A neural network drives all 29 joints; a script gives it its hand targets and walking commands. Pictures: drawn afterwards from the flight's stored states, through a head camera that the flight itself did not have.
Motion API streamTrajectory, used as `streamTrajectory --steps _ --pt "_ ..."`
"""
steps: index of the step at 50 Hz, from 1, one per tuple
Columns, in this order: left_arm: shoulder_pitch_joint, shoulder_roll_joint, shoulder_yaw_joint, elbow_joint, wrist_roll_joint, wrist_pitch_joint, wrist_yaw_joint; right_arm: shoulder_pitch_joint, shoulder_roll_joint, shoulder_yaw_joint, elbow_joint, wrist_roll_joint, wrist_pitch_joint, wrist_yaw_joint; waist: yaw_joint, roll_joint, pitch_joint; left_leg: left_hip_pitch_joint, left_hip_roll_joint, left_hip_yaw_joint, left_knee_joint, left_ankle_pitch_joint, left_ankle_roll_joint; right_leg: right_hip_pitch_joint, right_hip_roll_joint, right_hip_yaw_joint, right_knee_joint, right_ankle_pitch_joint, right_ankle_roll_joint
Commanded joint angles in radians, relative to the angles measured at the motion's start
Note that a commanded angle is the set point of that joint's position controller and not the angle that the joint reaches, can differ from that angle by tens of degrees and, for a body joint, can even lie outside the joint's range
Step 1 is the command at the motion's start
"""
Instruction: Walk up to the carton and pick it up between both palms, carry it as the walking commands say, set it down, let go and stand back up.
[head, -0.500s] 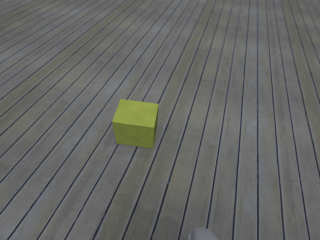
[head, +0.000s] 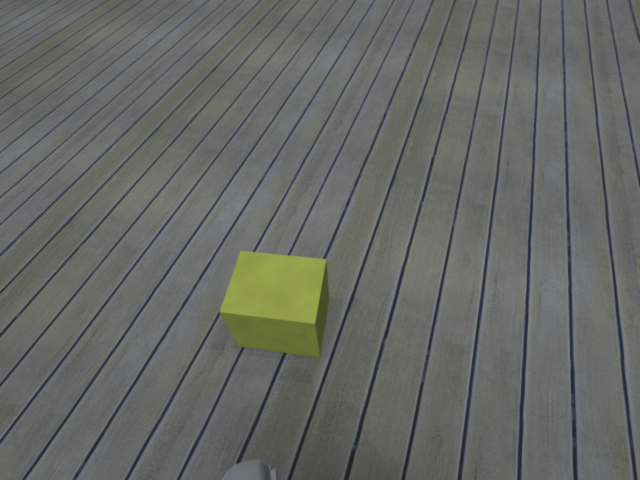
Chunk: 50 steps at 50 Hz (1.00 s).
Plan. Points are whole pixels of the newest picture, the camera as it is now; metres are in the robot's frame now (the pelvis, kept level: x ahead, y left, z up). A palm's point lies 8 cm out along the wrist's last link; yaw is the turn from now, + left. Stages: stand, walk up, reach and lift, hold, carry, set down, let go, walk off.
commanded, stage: walk up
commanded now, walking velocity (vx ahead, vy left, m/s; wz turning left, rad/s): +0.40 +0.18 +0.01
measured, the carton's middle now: (280, 304) +0.68 +0.15 -0.65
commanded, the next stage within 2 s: none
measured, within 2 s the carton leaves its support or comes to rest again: neither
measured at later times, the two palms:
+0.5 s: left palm (107, 442) +0.21 +0.33 -0.15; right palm (426, 405) +0.22 -0.14 -0.12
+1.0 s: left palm (131, 388) +0.28 +0.30 -0.13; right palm (433, 385) +0.26 -0.16 -0.16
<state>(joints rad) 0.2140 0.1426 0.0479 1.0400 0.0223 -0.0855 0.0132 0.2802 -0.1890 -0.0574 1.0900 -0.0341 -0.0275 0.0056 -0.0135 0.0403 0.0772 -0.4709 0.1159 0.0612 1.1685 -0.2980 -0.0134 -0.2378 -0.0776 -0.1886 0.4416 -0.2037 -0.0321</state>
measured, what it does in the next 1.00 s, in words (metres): walks ahead: left foot, then right foot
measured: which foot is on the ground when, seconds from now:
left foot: up 0.00-0.30, down 0.32-0.80, up 0.82-1.00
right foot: down 0.00-0.32, up 0.34-0.76, down 0.78-1.00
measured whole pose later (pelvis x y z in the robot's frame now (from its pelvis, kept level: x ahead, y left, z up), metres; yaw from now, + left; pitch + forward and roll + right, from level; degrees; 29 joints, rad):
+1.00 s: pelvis +0.22 +0.07 +0.00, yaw +1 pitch +1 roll +2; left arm 0.15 0.15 0.03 1.05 0.01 0.01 0.06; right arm 0.16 -0.19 -0.05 1.07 -0.01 0.06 -0.04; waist -0.01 0.02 0.07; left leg -0.35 0.03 0.01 0.87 -0.44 -0.02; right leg -0.29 -0.05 -0.12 0.44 -0.16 -0.04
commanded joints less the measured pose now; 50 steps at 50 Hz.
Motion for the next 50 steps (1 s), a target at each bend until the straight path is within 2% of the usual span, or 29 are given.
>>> streamTrajectory --steps 1,6,10,12,13,14,15,16,17,18,19,21,24,25,26,28,29,34,37,38,39,40,41,42,43,45,46,47,50 --pt "0.188 0.122 0.026 0.009 0.003 -0.014 0.004 0.094 0.013 0.006 -0.011 -0.005 0.032 0.020 0.015 -0.178 -0.012 -0.070 0.038 -0.013 -0.109 0.145 -0.020 0.022 -0.250 0.185 -0.223 0.362 -0.043" --pt "0.160 0.141 0.035 -0.005 0.003 0.000 0.001 -0.061 0.011 0.027 -0.074 0.006 0.039 0.048 0.021 -0.230 0.021 -0.012 -0.011 0.071 -0.422 0.280 -0.027 0.007 -0.186 0.058 -0.199 0.373 -0.016" --pt "0.242 0.199 0.047 0.020 0.012 0.023 0.011 -0.158 -0.024 0.019 -0.123 0.016 0.029 0.047 0.064 -0.305 0.009 0.061 -0.035 0.102 -0.541 0.207 -0.032 0.048 -0.238 0.121 -0.174 0.336 -0.017" --pt "0.224 0.226 0.064 0.006 0.013 0.030 0.014 -0.136 -0.049 0.014 -0.127 0.012 0.021 0.045 0.045 -0.247 -0.024 0.113 -0.029 0.076 -0.619 0.140 -0.018 0.071 -0.279 0.153 -0.128 0.312 -0.015" --pt "0.216 0.230 0.067 0.012 0.013 0.035 0.015 -0.088 -0.065 0.009 -0.116 0.014 0.018 0.043 0.022 -0.250 -0.049 0.193 -0.040 0.082 -0.672 0.123 -0.006 0.063 -0.259 0.124 -0.060 0.274 -0.004" --pt "0.254 0.185 0.052 0.014 0.008 0.036 0.012 -0.018 -0.086 0.002 -0.088 0.014 0.006 0.032 0.000 -0.161 -0.129 0.334 -0.059 0.084 -0.725 0.131 0.021 0.048 -0.182 0.079 0.080 0.226 0.018" --pt "0.277 0.107 0.032 0.033 -0.009 0.034 0.005 0.142 -0.178 -0.028 -0.049 0.003 -0.023 0.014 -0.069 -0.011 -0.252 0.556 0.126 -0.099 -0.778 0.217 0.051 -0.079 -0.053 -0.006 0.325 -0.051 0.049" --pt "0.331 0.064 0.015 0.024 -0.010 0.038 0.009 0.254 -0.291 -0.058 -0.038 -0.004 -0.040 -0.008 -0.101 0.268 -0.328 0.670 0.408 -0.451 -0.896 0.251 0.099 -0.269 0.015 0.064 0.591 -0.406 0.067" --pt "0.330 0.083 0.025 0.032 -0.003 0.055 0.004 0.228 -0.302 -0.058 -0.027 0.006 -0.034 -0.012 -0.070 0.226 -0.285 0.605 0.408 -0.458 -0.909 0.311 0.112 -0.262 -0.018 0.151 0.675 -0.404 0.072" --pt "0.295 0.095 0.027 0.013 -0.008 0.057 0.004 0.146 -0.253 -0.049 -0.035 0.018 -0.037 -0.021 -0.054 0.156 -0.216 0.585 0.346 -0.356 -0.882 0.329 0.162 -0.302 -0.046 0.165 0.704 -0.343 0.068" --pt "0.247 0.103 0.021 0.021 -0.002 0.044 -0.002 0.099 -0.185 -0.030 -0.018 0.019 -0.043 -0.014 -0.025 0.116 -0.182 0.531 0.259 -0.262 -0.846 0.437 0.132 -0.326 -0.070 0.185 0.705 -0.289 0.059" --pt "0.221 0.056 0.011 0.031 -0.004 0.054 -0.005 0.074 -0.095 0.002 -0.022 0.015 -0.058 -0.018 0.007 0.118 -0.077 0.375 0.189 -0.151 -0.870 0.602 0.087 -0.247 -0.060 0.172 0.657 -0.211 0.064" --pt "0.191 0.080 0.027 0.041 0.003 0.091 -0.006 0.137 -0.106 0.011 -0.013 0.000 -0.058 -0.030 0.005 0.057 -0.047 0.342 0.233 -0.216 -0.886 0.783 0.106 -0.242 -0.036 0.151 0.649 -0.101 0.086" --pt "0.152 0.076 0.030 0.029 -0.007 0.104 0.000 0.133 -0.071 0.027 -0.009 0.005 -0.061 -0.040 0.017 0.002 0.002 0.341 0.206 -0.171 -0.855 1.023 0.072 -0.205 -0.028 0.183 0.582 -0.087 0.080" --pt "0.168 0.028 0.009 0.035 -0.019 0.103 0.001 0.047 -0.042 0.035 -0.033 0.031 -0.061 -0.045 0.048 0.138 -0.009 0.341 0.150 -0.018 -0.860 1.177 0.072 -0.166 -0.002 0.159 0.496 -0.080 0.072" --pt "0.201 0.048 0.008 0.055 -0.018 0.114 0.001 0.021 -0.034 0.045 -0.029 0.034 -0.053 -0.043 0.068 0.212 -0.081 0.383 0.100 0.059 -0.858 1.129 0.063 -0.108 0.044 0.113 0.467 -0.047 0.085" --pt "0.174 0.066 0.002 0.043 -0.024 0.121 0.004 -0.005 -0.041 0.040 -0.029 0.028 -0.046 -0.039 0.067 0.225 -0.105 0.362 0.087 0.089 -0.850 1.038 0.097 -0.084 0.049 0.098 0.413 -0.037 0.091" --pt "0.013 0.090 -0.008 -0.021 -0.022 0.122 0.014 0.066 -0.072 0.038 -0.015 0.019 -0.015 -0.037 0.014 0.139 -0.092 0.381 0.108 -0.026 -0.821 0.732 0.151 -0.042 0.038 0.125 0.201 -0.104 0.058" --pt "0.043 0.131 -0.001 -0.006 -0.016 0.099 0.039 0.038 -0.141 -0.002 -0.020 0.010 0.012 -0.037 0.034 0.079 -0.051 0.275 0.115 -0.062 -0.733 0.535 0.125 0.052 -0.007 0.118 -0.016 0.021 0.039" --pt "0.034 0.212 0.025 -0.022 -0.019 0.090 0.045 0.046 -0.139 -0.006 -0.029 0.030 0.024 -0.042 0.024 -0.059 -0.051 0.226 0.055 -0.034 -0.635 0.427 0.066 0.093 -0.109 0.206 0.000 0.448 0.016" --pt "0.019 0.264 0.043 -0.017 -0.024 0.089 0.052 0.051 -0.095 -0.008 -0.039 0.044 0.027 -0.048 0.018 -0.175 -0.107 0.178 -0.042 0.021 -0.460 0.224 0.021 0.142 -0.232 0.298 0.023 0.840 -0.074" --pt "0.058 0.264 0.040 0.000 -0.020 0.086 0.054 0.054 -0.063 -0.009 -0.039 0.051 0.045 -0.050 0.045 -0.322 -0.123 0.103 -0.111 0.002 -0.287 -0.263 0.003 0.174 -0.347 0.368 -0.016 1.135 -0.176" --pt "0.048 0.234 0.031 0.005 -0.012 0.080 0.059 0.081 -0.048 -0.016 -0.033 0.046 0.065 -0.053 0.031 -0.275 -0.134 0.120 -0.094 -0.059 -0.137 -0.361 -0.006 0.109 -0.383 0.386 -0.044 1.134 -0.243" --pt "0.000 0.209 0.020 0.001 -0.004 0.079 0.059 0.063 -0.050 -0.018 -0.027 0.032 0.076 -0.049 0.007 -0.277 -0.130 0.113 -0.084 -0.089 -0.070 -0.338 -0.013 0.038 -0.344 0.354 -0.068 1.011 -0.222" --pt "-0.038 0.169 0.018 -0.022 -0.009 0.086 0.056 0.068 -0.036 -0.021 -0.018 0.026 0.087 -0.048 -0.006 -0.207 -0.108 0.118 -0.072 -0.072 -0.070 -0.311 -0.012 -0.009 -0.295 0.302 -0.086 0.807 -0.191" --pt "-0.084 0.169 0.020 -0.062 -0.011 0.093 0.055 0.083 -0.029 -0.020 -0.008 0.027 0.101 -0.047 -0.031 -0.266 -0.099 0.138 -0.082 -0.061 -0.072 -0.240 -0.022 -0.074 -0.222 0.257 -0.095 0.612 -0.155" --pt "-0.084 0.142 0.013 -0.053 -0.015 0.092 0.052 0.055 -0.026 -0.015 -0.014 0.030 0.105 -0.047 -0.023 -0.238 -0.118 0.118 -0.079 -0.050 -0.144 -0.214 -0.025 -0.029 -0.204 0.243 -0.099 0.558 -0.131" --pt "-0.049 0.086 -0.005 -0.042 -0.014 0.086 0.047 0.065 0.013 0.012 0.008 0.021 0.095 -0.041 -0.016 -0.174 -0.168 0.135 -0.079 -0.050 -0.293 -0.127 -0.006 0.046 -0.147 0.217 -0.147 0.247 -0.098" --pt "0.015 0.118 -0.006 -0.001 -0.013 0.080 0.035 -0.010 -0.003 0.020 -0.005 0.009 0.083 -0.032 0.013 -0.166 -0.135 0.179 -0.097 -0.050 -0.513 -0.074 -0.004 0.059 -0.134 0.278 -0.224 -0.056 -0.077"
